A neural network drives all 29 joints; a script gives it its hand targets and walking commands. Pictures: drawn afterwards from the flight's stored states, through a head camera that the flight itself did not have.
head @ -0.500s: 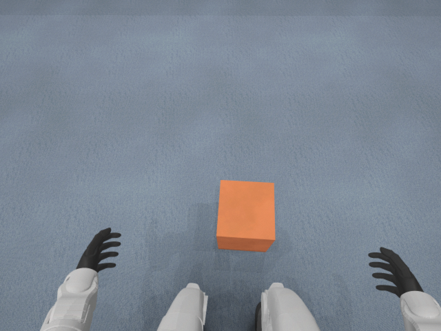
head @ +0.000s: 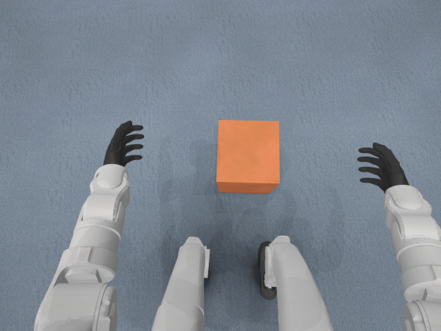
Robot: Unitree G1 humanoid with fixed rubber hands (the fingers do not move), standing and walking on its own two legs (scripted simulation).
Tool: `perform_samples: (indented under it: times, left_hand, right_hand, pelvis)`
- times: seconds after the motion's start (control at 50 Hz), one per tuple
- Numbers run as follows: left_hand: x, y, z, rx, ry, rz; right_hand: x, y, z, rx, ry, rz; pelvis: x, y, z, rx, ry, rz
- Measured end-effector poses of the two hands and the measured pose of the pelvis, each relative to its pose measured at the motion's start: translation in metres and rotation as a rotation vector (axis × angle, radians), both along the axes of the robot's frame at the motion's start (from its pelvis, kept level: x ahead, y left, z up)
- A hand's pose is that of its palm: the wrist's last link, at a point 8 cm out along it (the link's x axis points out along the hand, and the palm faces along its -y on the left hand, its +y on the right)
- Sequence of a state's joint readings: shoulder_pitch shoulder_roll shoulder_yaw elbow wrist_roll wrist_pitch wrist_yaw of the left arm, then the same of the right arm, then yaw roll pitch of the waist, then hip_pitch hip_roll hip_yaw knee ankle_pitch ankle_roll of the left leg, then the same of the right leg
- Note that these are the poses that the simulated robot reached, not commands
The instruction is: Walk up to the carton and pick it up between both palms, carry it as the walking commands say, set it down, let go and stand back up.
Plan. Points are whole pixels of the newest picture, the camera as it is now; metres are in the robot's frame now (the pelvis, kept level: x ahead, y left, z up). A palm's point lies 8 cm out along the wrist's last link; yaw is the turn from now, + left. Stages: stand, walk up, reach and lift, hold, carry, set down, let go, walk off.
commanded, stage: reach and lift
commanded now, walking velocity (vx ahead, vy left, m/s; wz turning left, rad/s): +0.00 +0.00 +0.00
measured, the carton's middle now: (246, 160) +0.52 -0.05 -0.57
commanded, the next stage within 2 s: none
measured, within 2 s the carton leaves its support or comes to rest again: neither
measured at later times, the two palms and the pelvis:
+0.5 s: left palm (161, 113) +0.51 +0.16 -0.14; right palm (351, 127) +0.48 -0.25 -0.15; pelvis -0.01 +0.00 -0.02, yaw +0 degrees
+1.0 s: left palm (182, 124) +0.53 +0.13 -0.23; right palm (329, 142) +0.48 -0.24 -0.25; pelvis -0.05 +0.00 -0.10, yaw -2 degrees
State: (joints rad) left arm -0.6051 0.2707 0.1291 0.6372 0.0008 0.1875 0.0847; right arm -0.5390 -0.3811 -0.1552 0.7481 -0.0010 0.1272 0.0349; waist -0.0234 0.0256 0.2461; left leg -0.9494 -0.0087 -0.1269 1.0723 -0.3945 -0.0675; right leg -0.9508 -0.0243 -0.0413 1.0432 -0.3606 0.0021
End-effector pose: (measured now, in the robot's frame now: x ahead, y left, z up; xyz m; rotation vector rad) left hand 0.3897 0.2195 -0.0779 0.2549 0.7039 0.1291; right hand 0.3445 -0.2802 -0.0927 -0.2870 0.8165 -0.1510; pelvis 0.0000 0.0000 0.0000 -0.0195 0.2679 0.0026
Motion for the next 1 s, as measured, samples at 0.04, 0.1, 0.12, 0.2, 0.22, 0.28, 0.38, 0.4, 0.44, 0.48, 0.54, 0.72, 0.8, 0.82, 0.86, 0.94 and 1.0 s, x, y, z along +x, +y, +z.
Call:
perform_samples:
  times: [0.04,0.1,0.12,0.2,0.22,0.28,0.38,0.4,0.44,0.48,0.54,0.72,0.8,0.82,0.86,0.94,1.0]
  left_hand:
    - [0.012,-0.007,-0.002,-0.007,-0.002,-0.006]
    - [0.03,-0.016,-0.009,-0.019,-0.006,-0.01]
    - [0.036,-0.019,-0.012,-0.023,-0.008,-0.01]
    - [0.061,-0.031,-0.023,-0.033,-0.024,-0.017]
    - [0.066,-0.033,-0.026,-0.036,-0.026,-0.019]
    - [0.081,-0.039,-0.035,-0.043,-0.033,-0.016]
    - [0.101,-0.046,-0.048,-0.056,-0.044,-0.011]
    - [0.105,-0.048,-0.05,-0.058,-0.05,-0.013]
    - [0.113,-0.054,-0.055,-0.066,-0.064,-0.019]
    - [0.121,-0.06,-0.06,-0.076,-0.079,-0.024]
    - [0.132,-0.068,-0.067,-0.09,-0.111,-0.027]
    - [0.133,-0.076,-0.093,-0.097,-0.115,-0.007]
    - [0.135,-0.076,-0.093,-0.116,-0.13,0.011]
    - [0.136,-0.077,-0.096,-0.122,-0.129,0.014]
    - [0.137,-0.081,-0.106,-0.135,-0.116,0.019]
    - [0.14,-0.087,-0.129,-0.157,-0.124,0.023]
    - [0.139,-0.091,-0.156,-0.167,-0.114,0.025]
  right_hand:
    - [0.01,0.002,-0.004,0.011,-0.002,-0.006]
    - [0.029,0.005,-0.01,0.025,-0.016,-0.006]
    - [0.036,0.007,-0.013,0.031,-0.023,-0.006]
    - [0.063,0.013,-0.025,0.051,-0.045,0.001]
    - [0.069,0.015,-0.028,0.055,-0.05,0.005]
    - [0.085,0.019,-0.036,0.063,-0.064,0.009]
    - [0.107,0.024,-0.046,0.073,-0.09,0.008]
    - [0.112,0.025,-0.047,0.076,-0.102,0.009]
    - [0.121,0.028,-0.05,0.08,-0.122,0.009]
    - [0.129,0.031,-0.055,0.086,-0.136,0.012]
    - [0.139,0.037,-0.065,0.097,-0.16,0.019]
    - [0.139,0.039,-0.09,0.097,-0.166,-0.007]
    - [0.136,0.037,-0.096,0.109,-0.154,-0.04]
    - [0.135,0.036,-0.1,0.117,-0.149,-0.051]
    - [0.134,0.037,-0.11,0.135,-0.142,-0.069]
    - [0.136,0.04,-0.134,0.158,-0.164,-0.081]
    - [0.136,0.042,-0.161,0.17,-0.158,-0.084]
  pelvis:
    - [-0.004,-0.001,-0.002,0.001,0.022,-0.001]
    - [-0.008,-0.002,-0.006,0.002,0.062,-0.003]
    - [-0.01,-0.002,-0.007,0.003,0.078,-0.004]
    - [-0.011,-0.003,-0.012,0.004,0.143,-0.006]
    - [-0.011,-0.004,-0.013,0.005,0.159,-0.007]
    - [-0.009,-0.004,-0.015,0.005,0.195,-0.008]
    - [-0.006,-0.004,-0.016,0.004,0.224,-0.008]
    - [-0.006,-0.003,-0.016,0.004,0.224,-0.008]
    - [-0.006,-0.003,-0.016,0.004,0.223,-0.008]
    - [-0.008,-0.003,-0.017,0.003,0.221,-0.008]
    - [-0.011,-0.003,-0.017,0.003,0.215,-0.009]
    - [-0.022,-0.001,-0.025,0.0,0.234,-0.013]
    - [-0.03,0.001,-0.035,-0.003,0.224,-0.017]
    - [-0.033,0.001,-0.039,-0.004,0.224,-0.018]
    - [-0.038,0.003,-0.049,-0.005,0.231,-0.02]
    - [-0.048,0.004,-0.076,-0.006,0.235,-0.025]
    - [-0.054,0.005,-0.101,-0.005,0.245,-0.028]
